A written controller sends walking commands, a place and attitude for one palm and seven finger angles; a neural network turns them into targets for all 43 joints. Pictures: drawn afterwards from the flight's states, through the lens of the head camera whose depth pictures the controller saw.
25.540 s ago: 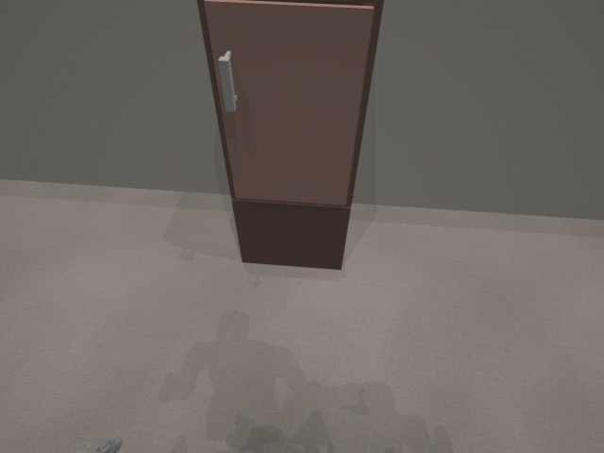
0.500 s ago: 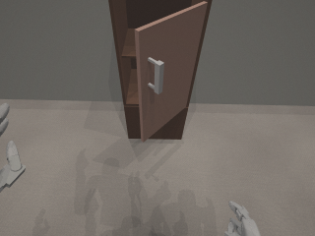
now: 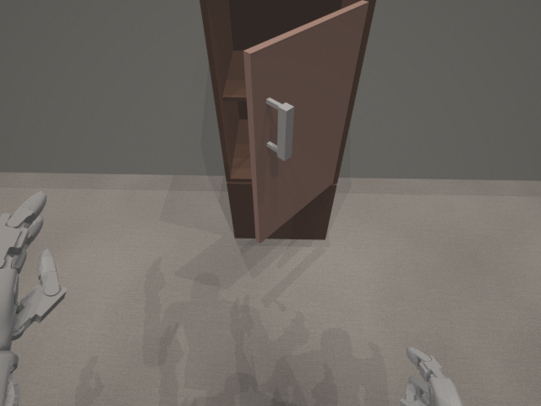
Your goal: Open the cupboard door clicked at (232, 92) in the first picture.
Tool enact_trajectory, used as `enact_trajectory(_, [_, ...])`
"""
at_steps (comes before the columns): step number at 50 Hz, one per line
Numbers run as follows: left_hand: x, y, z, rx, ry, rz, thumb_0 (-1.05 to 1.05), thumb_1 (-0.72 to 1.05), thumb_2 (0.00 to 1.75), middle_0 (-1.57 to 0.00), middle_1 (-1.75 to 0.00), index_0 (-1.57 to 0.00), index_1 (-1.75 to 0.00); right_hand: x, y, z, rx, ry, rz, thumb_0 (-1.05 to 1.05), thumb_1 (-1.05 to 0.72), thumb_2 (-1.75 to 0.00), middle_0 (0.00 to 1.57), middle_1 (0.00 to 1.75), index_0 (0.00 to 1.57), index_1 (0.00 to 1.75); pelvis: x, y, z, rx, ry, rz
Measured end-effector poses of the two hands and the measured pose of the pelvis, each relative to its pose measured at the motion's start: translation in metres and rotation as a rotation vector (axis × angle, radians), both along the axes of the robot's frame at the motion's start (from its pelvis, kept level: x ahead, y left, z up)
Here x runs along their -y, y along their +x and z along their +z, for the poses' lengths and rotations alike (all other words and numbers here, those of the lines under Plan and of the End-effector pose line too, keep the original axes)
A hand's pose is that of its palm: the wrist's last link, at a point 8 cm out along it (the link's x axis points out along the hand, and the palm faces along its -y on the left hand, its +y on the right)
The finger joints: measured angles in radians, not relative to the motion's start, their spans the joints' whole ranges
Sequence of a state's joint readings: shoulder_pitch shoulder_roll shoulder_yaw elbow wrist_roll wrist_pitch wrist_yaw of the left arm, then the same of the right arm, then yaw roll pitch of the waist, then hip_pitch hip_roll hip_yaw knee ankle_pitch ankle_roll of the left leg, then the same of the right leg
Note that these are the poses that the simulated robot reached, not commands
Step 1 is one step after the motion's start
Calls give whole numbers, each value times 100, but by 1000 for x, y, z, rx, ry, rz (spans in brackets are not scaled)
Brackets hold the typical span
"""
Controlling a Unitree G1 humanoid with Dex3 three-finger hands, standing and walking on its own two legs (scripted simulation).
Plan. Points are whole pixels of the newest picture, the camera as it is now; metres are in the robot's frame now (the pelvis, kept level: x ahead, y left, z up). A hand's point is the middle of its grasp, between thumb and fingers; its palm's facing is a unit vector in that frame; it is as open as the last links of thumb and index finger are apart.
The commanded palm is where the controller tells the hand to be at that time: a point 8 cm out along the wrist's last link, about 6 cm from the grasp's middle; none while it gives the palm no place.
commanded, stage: let the arm hang, fingers relaxed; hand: left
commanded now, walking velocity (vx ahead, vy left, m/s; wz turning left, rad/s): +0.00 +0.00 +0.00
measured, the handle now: (278, 129) +0.64 +0.03 +0.05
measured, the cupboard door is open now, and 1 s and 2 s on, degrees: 47 47 47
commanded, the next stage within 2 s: look to check the result in 1.06 s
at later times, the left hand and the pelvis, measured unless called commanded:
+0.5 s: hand out of the picture -0.01 +0.19 -0.17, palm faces +0.03 -0.97 -0.26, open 7.2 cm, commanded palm none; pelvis -0.01 -0.03 +0.00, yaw +2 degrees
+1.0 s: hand out of the picture +0.07 +0.20 -0.15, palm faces +0.02 -0.96 -0.29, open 7.4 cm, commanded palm none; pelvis +0.01 -0.02 +0.01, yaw +1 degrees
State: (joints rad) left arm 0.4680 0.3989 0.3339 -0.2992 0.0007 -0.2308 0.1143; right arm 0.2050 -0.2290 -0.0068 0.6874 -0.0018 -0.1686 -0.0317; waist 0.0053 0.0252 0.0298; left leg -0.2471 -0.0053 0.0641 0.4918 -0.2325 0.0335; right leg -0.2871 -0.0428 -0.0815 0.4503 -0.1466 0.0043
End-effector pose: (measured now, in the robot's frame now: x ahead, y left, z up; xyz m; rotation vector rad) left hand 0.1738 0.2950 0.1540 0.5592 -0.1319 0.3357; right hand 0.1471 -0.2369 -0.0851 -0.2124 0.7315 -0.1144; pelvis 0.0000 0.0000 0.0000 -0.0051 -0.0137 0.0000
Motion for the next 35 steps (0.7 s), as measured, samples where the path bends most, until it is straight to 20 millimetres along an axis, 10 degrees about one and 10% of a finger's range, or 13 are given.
enact_trajectory(5, [4, 1, -143, -621, -182, 80, 0, 90, 90, -19, -30, -20, -30, 17, -12, -37, -153, 28, 8, 1, -91, -90, 20, 30, 20, 30, 0, -8, -9, -11, 22, 12])
enact_trajectory(13, [87, -110, -287, -1260, -474, 103, 1, 91, 90, -20, -30, -20, -30, 45, -93, -51, -452, -22, -67, 1, -91, -90, 20, 30, 20, 30, 18, -13, -9, 14, 24, 20])
enact_trajectory(23, [70, -182, -295, -1416, -531, 299, 0, 95, 90, -20, -30, -20, -30, 42, -176, -53, -739, -17, -107, 1, -91, -90, 20, 30, 20, 30, 26, -12, -2, 15, 3, 41])
enact_trajectory(35, [38, -164, -276, -1365, -466, 360, 0, 91, 90, -20, -30, -20, -30, 23, -159, -63, -688, 40, -97, 1, -91, -90, 20, 30, 20, 30, 20, -8, 2, 21, 8, 33])
